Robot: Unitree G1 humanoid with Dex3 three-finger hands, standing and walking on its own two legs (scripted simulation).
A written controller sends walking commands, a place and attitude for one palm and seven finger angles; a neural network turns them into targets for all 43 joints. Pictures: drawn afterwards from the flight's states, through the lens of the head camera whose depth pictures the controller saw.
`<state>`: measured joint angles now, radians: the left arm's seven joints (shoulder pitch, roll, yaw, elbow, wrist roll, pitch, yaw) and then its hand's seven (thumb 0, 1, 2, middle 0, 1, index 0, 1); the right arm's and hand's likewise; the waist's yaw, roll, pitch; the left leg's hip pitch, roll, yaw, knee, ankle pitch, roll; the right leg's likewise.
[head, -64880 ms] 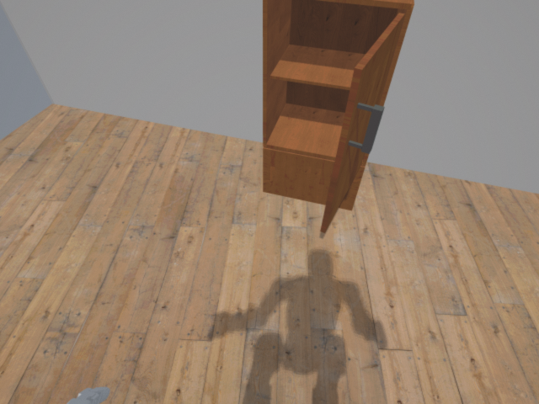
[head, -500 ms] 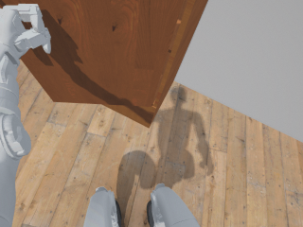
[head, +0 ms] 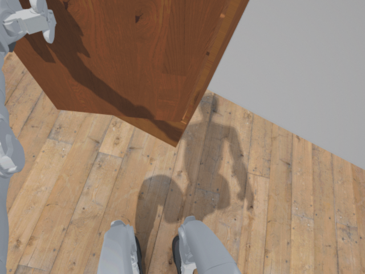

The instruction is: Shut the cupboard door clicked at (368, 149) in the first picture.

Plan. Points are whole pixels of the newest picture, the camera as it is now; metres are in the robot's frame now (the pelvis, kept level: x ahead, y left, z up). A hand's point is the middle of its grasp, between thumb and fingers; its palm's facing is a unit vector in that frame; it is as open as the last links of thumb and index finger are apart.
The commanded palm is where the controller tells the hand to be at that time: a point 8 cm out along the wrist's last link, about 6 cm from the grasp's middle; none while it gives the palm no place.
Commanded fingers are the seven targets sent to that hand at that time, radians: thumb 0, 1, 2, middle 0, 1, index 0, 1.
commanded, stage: push the door shut along its arc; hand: left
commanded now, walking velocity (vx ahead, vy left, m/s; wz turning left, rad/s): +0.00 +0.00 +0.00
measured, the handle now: out of the picture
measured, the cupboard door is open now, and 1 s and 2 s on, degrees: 24 14 14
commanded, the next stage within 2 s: pull the fist back off the door in 0.26 s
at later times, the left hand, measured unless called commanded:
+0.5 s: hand (63, 1) +0.61 +0.15 +0.12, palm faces -0.02 -0.99 +0.11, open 3.2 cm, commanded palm +0.62 +0.14 +0.11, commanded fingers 0.00 0.90 0.90 -1.30 -1.50 -1.30 -1.50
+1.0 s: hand (66, 20) +0.57 +0.15 +0.11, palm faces +0.07 -1.00 -0.03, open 3.1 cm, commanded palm +0.54 +0.18 +0.11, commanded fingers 0.00 0.90 0.90 -1.30 -1.50 -1.30 -1.50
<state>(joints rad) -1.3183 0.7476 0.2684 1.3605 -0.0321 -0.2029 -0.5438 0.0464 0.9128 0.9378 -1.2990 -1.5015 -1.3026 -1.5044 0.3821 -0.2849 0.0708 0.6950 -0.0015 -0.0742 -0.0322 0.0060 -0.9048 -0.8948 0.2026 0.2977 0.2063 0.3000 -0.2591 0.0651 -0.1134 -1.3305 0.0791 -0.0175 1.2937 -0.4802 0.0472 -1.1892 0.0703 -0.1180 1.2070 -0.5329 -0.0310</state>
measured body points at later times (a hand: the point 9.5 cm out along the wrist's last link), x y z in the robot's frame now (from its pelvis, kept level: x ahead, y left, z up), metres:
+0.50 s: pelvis -0.01 +0.00 -0.01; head +0.18 +0.05 +0.39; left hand +0.60 +0.21 +0.11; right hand -0.04 -0.25 -0.10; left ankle +0.05 +0.09 -0.62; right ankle +0.01 -0.11 -0.62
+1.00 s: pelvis +0.02 -0.01 +0.03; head +0.17 +0.01 +0.45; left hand +0.56 +0.20 +0.11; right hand -0.04 -0.27 -0.07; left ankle +0.05 +0.09 -0.62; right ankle +0.01 -0.11 -0.62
